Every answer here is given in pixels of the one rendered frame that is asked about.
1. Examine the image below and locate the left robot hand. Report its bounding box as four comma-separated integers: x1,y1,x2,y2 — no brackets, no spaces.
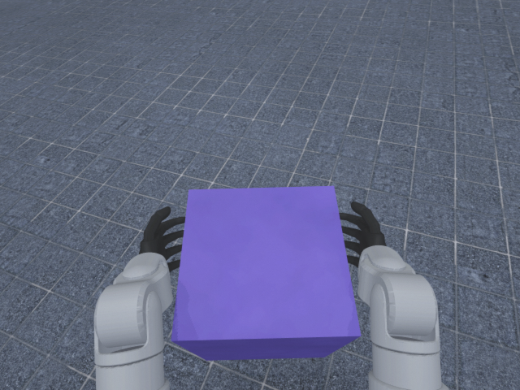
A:
139,206,185,272

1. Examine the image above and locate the carton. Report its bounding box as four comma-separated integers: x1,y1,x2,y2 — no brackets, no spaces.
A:
171,186,361,361

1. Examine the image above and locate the right robot hand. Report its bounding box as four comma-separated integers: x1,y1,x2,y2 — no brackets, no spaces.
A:
339,201,386,268

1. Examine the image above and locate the right robot forearm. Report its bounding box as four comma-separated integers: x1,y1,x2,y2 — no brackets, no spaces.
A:
357,245,449,390

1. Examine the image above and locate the left robot forearm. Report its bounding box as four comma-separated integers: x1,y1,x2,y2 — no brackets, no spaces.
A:
94,253,173,390

